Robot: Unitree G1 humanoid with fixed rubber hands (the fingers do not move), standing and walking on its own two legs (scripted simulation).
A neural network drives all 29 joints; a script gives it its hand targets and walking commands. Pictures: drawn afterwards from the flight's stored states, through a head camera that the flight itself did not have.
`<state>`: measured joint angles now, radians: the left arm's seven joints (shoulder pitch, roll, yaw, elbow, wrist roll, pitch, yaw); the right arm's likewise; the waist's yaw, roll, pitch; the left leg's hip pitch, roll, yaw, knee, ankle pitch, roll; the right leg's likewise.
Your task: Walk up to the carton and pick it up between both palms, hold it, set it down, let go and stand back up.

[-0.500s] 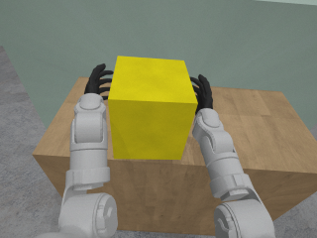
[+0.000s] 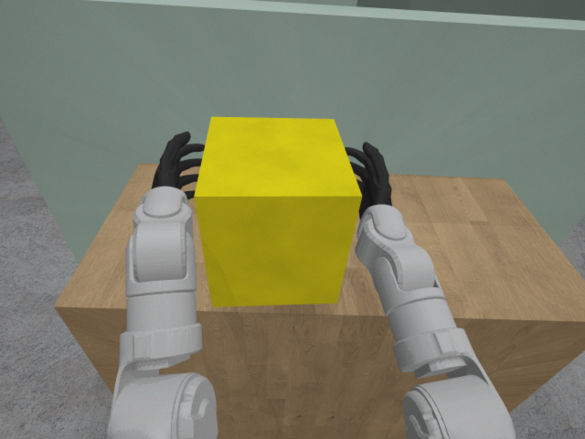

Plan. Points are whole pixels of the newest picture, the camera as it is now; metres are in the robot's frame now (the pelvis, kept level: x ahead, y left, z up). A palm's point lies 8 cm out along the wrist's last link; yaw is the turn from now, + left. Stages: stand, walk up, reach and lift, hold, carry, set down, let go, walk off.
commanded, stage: hold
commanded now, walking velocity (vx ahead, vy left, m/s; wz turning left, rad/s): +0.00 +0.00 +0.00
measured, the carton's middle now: (274, 210) +0.37 +0.01 +0.17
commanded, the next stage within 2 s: none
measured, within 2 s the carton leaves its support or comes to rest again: neither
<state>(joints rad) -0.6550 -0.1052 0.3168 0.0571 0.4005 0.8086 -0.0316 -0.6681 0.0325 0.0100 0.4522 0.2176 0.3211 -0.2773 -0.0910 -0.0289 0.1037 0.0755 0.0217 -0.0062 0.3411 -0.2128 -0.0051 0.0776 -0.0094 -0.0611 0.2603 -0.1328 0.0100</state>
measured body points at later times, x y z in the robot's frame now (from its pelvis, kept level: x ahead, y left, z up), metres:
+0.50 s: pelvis +0.00 -0.01 +0.00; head -0.04 +0.01 +0.45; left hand +0.38 +0.13 +0.21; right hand +0.37 -0.14 +0.19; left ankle +0.00 +0.12 -0.75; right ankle +0.02 -0.12 -0.75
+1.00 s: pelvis +0.00 +0.00 +0.00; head -0.04 +0.02 +0.45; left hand +0.38 +0.13 +0.21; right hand +0.38 -0.13 +0.19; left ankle +0.00 +0.12 -0.75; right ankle +0.02 -0.12 -0.75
